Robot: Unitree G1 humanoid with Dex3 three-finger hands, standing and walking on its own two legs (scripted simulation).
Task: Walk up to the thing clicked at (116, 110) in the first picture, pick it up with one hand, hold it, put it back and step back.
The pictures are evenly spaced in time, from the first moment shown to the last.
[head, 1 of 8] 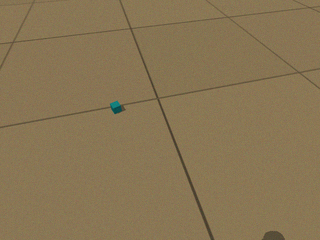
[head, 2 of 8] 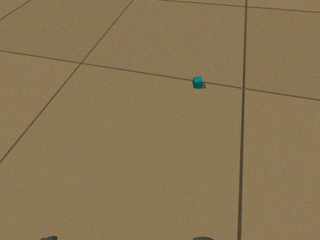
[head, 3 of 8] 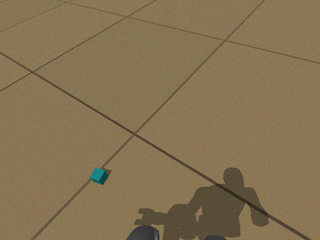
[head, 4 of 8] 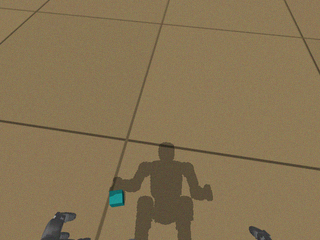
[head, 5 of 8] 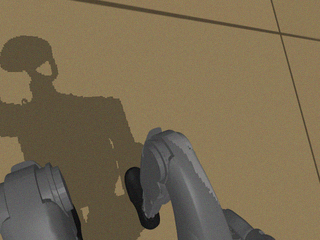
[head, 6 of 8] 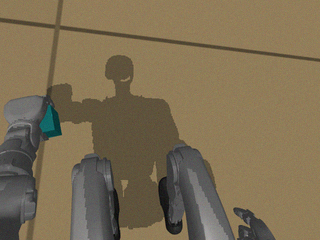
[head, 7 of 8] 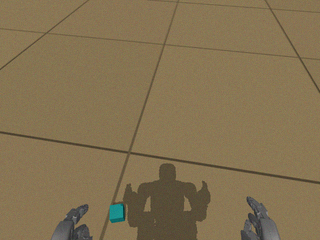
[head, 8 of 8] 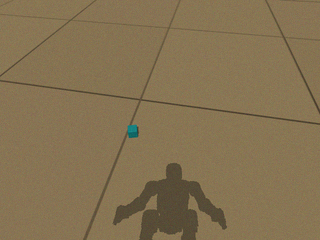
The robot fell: no
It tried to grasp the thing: yes
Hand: left
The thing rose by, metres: 0.65
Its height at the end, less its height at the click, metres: +0.00
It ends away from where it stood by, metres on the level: 0.01
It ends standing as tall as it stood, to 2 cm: yes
